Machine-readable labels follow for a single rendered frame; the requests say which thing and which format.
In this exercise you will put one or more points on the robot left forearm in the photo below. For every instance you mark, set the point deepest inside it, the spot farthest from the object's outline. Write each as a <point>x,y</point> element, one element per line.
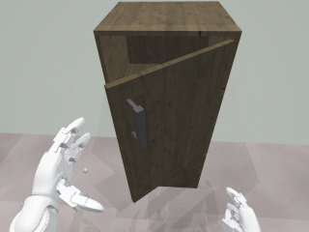
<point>37,215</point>

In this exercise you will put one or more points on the handle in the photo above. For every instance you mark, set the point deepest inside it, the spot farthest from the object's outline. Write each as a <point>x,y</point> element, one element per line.
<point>140,124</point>

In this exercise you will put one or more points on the right robot hand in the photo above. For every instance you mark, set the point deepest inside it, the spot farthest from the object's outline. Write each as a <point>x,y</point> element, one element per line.
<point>244,217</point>

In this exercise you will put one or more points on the cupboard door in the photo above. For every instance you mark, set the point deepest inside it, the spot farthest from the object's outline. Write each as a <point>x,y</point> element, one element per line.
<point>179,99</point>

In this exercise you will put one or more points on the left robot hand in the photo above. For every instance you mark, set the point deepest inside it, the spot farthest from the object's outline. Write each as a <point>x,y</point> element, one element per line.
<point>56,163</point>

